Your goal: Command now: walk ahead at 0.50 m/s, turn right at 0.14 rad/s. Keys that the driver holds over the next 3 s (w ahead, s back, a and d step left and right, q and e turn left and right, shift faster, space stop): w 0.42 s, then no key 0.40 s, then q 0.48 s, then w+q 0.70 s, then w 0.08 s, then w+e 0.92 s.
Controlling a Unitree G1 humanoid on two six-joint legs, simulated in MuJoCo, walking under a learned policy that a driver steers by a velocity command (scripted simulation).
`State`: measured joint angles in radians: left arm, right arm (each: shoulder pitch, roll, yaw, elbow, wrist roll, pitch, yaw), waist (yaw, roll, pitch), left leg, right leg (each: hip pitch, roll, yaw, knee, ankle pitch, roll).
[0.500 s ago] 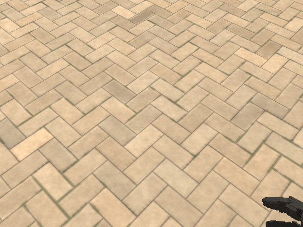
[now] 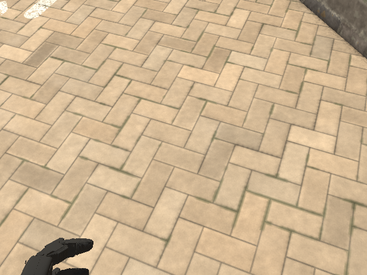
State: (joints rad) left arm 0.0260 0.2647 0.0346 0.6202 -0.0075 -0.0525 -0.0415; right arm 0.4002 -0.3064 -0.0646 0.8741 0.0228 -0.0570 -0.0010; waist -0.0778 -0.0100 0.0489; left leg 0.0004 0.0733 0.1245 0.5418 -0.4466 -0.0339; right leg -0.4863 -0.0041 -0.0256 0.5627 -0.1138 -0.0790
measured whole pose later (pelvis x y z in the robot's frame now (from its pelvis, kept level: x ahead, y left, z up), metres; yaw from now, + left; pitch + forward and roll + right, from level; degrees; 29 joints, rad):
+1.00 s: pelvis +0.41 +0.03 +0.01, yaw +3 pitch +0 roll +0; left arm 0.18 0.26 0.06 0.83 0.01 0.02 0.05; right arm 0.15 -0.27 -0.03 0.88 0.00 -0.01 0.00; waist -0.02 0.03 0.02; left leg -0.29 -0.03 0.00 0.55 -0.26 0.03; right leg -0.29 -0.05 -0.01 0.53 -0.24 0.03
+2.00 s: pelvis +0.58 +0.16 -0.01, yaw +38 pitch +2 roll -1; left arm 0.36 0.31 0.08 0.85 -0.01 -0.06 0.01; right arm 0.07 -0.30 -0.08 0.62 0.03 -0.02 0.05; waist 0.06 0.00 0.07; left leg -0.53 -0.02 0.04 0.67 -0.16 0.08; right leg -0.07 -0.12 -0.11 0.83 -0.51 0.06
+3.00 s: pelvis +1.06 +0.52 +0.00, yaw +16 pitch +2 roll +1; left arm 0.37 0.32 0.07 0.71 -0.02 -0.02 0.01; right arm 0.09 -0.28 -0.04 0.65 0.00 -0.12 0.01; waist 0.06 -0.02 0.00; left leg -0.47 -0.03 -0.04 0.55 -0.12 0.00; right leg -0.18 0.08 0.23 0.75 -0.51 -0.04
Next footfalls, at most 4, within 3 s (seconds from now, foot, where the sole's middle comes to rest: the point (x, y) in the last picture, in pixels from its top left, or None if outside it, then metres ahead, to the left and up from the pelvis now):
0.50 left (146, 273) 0.46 0.13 -0.76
0.88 right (216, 261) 0.48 -0.11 -0.76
1.50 right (208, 247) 0.53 -0.09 -0.76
1.96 left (97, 228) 0.63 0.31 -0.76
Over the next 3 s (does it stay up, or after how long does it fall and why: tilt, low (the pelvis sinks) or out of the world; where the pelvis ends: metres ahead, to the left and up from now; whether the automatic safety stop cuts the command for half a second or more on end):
stays up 1.06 0.52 0.00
